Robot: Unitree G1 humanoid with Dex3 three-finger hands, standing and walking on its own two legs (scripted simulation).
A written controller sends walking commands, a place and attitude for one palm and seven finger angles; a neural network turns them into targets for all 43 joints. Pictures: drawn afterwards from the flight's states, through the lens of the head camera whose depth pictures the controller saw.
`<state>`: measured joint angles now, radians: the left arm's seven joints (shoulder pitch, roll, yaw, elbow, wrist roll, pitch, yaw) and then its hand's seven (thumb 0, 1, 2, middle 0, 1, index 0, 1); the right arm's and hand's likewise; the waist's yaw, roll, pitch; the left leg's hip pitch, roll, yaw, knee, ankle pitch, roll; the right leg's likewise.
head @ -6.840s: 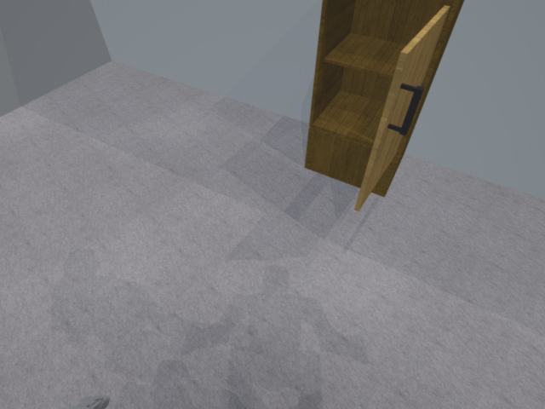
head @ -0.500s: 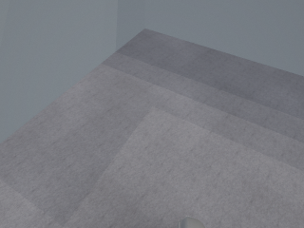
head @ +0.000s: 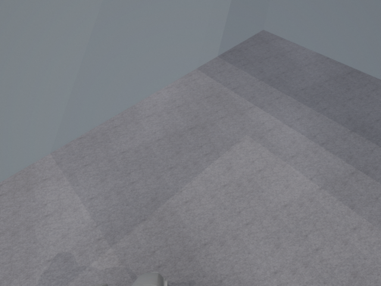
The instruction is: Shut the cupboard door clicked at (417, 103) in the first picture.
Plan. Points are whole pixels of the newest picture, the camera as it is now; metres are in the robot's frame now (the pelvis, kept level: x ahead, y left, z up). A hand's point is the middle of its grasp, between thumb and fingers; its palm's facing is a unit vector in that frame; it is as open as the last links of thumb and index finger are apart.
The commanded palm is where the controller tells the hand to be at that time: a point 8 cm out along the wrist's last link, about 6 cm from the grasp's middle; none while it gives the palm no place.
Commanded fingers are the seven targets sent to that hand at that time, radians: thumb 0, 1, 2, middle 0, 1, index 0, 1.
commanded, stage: walk to a spot facing it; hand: left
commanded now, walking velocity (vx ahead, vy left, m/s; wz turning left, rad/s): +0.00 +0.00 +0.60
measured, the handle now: out of the picture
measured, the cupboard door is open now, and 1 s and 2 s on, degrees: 85 85 85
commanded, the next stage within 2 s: none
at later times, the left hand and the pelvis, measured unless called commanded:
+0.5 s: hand out of the picture +0.06 +0.25 -0.15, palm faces +0.31 -0.91 -0.28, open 7.4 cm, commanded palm none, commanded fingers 0.00 0.90 0.90 -0.20 -0.30 -0.20 -0.30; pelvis +0.01 +0.01 -0.01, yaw +17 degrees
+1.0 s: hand out of the picture -0.10 +0.22 -0.19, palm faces +0.61 -0.75 -0.25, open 7.4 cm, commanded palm none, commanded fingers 0.00 0.90 0.90 -0.20 -0.30 -0.20 -0.30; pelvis -0.01 +0.02 -0.02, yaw +37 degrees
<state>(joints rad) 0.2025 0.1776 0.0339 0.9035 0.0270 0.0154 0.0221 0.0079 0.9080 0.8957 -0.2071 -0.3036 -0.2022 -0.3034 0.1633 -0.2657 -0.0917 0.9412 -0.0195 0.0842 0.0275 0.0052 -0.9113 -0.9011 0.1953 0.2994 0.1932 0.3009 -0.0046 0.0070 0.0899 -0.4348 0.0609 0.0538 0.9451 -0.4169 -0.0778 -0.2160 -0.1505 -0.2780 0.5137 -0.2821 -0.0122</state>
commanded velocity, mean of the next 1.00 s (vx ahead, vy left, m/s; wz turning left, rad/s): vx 0.03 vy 0.00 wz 0.60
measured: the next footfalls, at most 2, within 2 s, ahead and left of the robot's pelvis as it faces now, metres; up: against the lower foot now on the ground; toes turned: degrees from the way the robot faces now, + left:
left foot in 0.12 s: +0.03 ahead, +0.14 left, +0.00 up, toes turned +12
right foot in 0.54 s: +0.09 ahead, -0.09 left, +0.00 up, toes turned +16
